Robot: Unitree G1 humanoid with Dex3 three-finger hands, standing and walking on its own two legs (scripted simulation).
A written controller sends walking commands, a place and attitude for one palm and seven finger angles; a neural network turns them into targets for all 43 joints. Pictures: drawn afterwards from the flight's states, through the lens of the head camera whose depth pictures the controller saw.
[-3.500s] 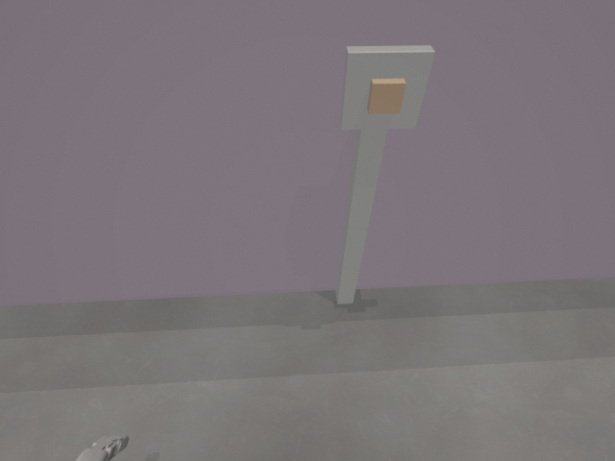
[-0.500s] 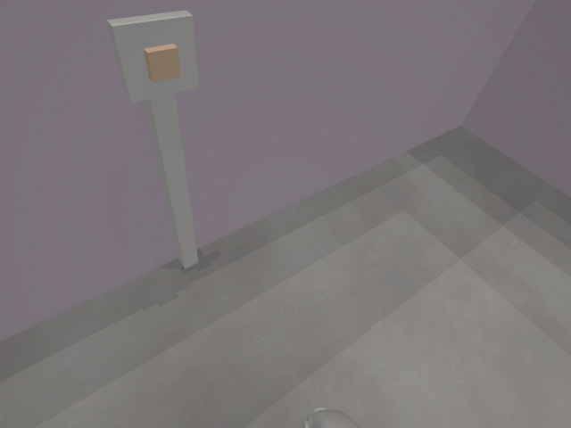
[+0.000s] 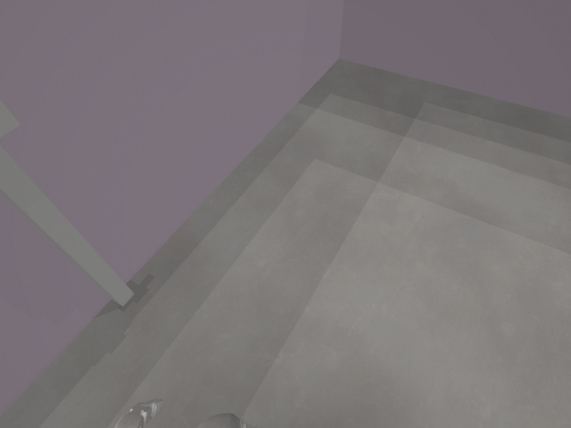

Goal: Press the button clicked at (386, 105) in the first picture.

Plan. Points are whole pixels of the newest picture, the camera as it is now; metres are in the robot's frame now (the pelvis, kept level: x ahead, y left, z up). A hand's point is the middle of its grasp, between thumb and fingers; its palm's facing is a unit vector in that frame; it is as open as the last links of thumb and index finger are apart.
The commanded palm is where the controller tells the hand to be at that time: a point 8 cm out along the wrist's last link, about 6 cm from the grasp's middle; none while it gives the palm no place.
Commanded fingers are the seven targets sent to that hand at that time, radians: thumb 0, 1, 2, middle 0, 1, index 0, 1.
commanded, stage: walk to a spot facing it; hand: left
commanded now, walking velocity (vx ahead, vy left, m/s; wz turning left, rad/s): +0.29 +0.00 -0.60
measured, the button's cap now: out of the picture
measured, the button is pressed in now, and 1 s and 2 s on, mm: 0 0 0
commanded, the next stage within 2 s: turn to face it in 1.14 s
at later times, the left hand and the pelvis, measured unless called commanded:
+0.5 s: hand out of the picture +0.15 +0.26 -0.18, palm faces -0.20 -0.97 -0.16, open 7.4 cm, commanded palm none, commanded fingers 0.00 0.90 0.90 -0.20 -0.30 -0.20 -0.30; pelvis +0.13 +0.05 +0.00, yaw -18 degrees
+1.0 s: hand (297, 238) +0.51 -0.01 -0.17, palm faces -0.62 -0.77 -0.17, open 7.4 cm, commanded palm none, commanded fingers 0.00 0.90 0.90 -0.20 -0.30 -0.20 -0.30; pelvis +0.28 -0.06 -0.03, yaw -36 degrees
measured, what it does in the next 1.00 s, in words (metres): walks ahead, turning right: left foot, then right foot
